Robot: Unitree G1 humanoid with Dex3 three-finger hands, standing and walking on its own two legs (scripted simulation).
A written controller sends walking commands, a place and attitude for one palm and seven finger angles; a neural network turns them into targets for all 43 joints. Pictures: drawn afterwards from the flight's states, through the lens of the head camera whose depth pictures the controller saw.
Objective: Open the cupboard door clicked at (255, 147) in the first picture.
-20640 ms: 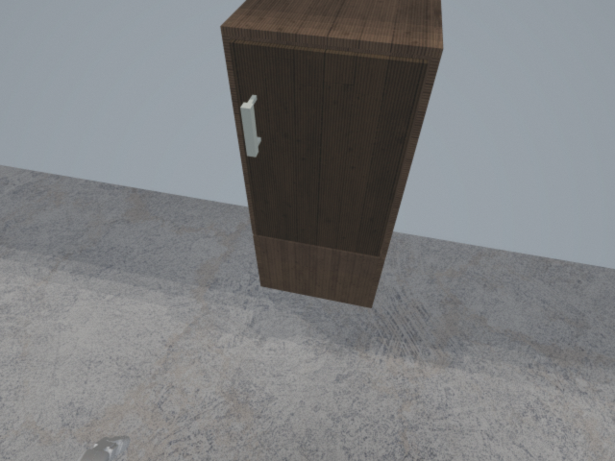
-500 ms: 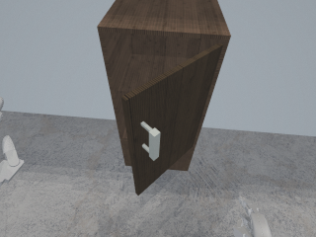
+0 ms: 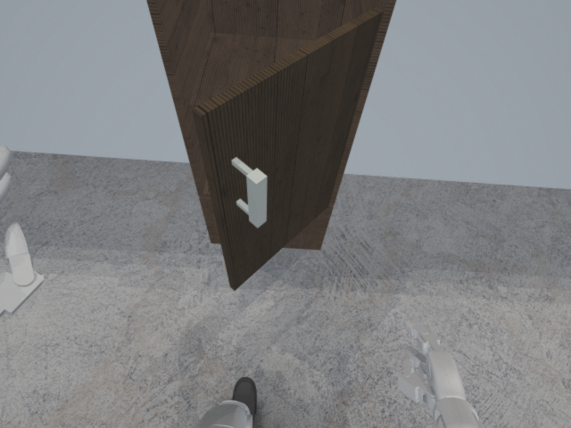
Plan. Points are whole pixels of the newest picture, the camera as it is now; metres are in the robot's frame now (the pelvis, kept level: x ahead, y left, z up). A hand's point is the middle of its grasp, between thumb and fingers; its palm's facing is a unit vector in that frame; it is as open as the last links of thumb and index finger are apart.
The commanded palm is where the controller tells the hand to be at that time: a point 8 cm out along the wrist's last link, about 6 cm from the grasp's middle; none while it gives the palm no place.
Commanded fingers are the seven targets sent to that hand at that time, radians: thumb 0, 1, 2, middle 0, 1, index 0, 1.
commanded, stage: stop stepping back and stand still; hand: left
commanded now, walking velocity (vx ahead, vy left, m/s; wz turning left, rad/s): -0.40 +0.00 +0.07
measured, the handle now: (248, 193) +0.46 +0.11 +0.00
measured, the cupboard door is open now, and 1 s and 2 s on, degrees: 49 49 49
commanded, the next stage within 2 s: let the arm hang, fingers relaxed in 1.06 s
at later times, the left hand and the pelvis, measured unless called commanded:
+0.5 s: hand out of the picture +0.08 +0.22 +0.16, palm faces +0.39 -0.79 -0.47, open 7.4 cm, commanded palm +0.02 +0.27 +0.18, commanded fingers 0.00 0.90 0.90 -0.20 -0.30 -0.20 -0.30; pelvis -0.11 -0.03 +0.00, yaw +1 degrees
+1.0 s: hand out of the picture +0.02 +0.25 +0.17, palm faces +0.47 -0.75 -0.47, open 7.4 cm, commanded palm -0.04 +0.28 +0.18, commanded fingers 0.00 0.90 0.90 -0.20 -0.30 -0.20 -0.30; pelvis -0.17 -0.02 +0.00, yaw +2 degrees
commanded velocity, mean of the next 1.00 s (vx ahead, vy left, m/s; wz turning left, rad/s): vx -0.01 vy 0.02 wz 0.01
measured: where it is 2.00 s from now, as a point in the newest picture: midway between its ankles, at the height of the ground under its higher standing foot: outside the picture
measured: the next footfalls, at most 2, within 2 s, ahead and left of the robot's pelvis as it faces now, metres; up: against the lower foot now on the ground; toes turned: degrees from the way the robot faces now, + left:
left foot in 0.20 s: +0.04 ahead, +0.07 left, +0.00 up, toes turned +2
left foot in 0.64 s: -0.11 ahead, +0.10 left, +0.00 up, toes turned +2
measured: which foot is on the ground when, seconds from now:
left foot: down 0.00-0.06, up 0.08-0.18, down 0.20-0.42, up 0.44-0.62, down 0.64-1.00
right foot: down 0.00-1.00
